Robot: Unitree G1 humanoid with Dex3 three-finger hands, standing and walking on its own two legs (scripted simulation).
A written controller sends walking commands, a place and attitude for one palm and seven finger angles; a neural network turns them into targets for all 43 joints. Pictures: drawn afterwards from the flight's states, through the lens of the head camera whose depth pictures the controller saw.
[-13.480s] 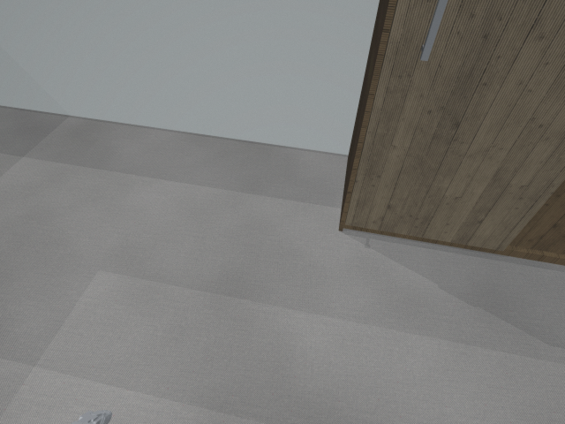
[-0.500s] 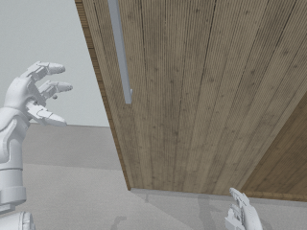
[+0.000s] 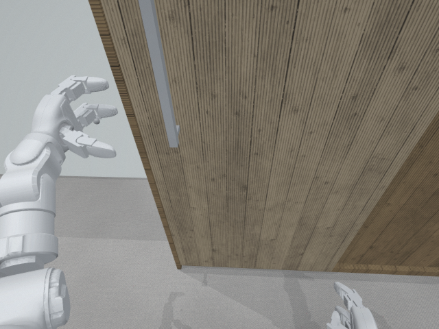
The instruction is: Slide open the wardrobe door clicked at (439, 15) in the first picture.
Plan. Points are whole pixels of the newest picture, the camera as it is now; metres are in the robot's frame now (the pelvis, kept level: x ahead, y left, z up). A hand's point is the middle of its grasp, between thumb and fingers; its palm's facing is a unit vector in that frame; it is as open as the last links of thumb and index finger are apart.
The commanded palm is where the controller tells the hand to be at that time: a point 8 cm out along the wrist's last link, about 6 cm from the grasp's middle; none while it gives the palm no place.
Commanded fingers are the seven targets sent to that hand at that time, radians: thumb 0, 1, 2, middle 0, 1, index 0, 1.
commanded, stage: move the hooked fingers beside the handle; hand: left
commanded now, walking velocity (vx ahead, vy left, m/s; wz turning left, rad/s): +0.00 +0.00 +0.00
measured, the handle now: (163, 72) +0.52 +0.14 +0.24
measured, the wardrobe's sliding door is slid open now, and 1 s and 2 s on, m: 0.00 0.00 0.00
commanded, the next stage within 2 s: feel for the door with the fingertips in 1.44 s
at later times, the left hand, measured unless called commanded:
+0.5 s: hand (112, 105) +0.44 +0.22 +0.21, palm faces +0.02 -1.00 -0.01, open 14.0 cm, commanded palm +0.42 +0.27 +0.21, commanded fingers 0.00 -0.50 0.30 -0.30 -1.20 -0.30 -1.20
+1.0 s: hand (119, 103) +0.47 +0.22 +0.20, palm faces +0.03 -1.00 +0.00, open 14.0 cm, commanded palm +0.44 +0.27 +0.21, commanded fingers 0.00 -0.50 0.30 -0.30 -1.20 -0.30 -1.20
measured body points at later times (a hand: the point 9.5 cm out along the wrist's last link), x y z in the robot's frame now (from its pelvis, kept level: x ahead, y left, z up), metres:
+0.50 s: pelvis +0.01 +0.00 +0.00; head +0.02 -0.01 +0.45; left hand +0.44 +0.28 +0.21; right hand +0.12 -0.27 -0.10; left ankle +0.04 +0.13 -0.74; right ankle -0.04 -0.12 -0.74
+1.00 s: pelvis +0.02 +0.01 +0.00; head +0.04 +0.00 +0.45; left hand +0.46 +0.28 +0.20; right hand +0.09 -0.26 -0.12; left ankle +0.04 +0.13 -0.74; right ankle -0.04 -0.12 -0.74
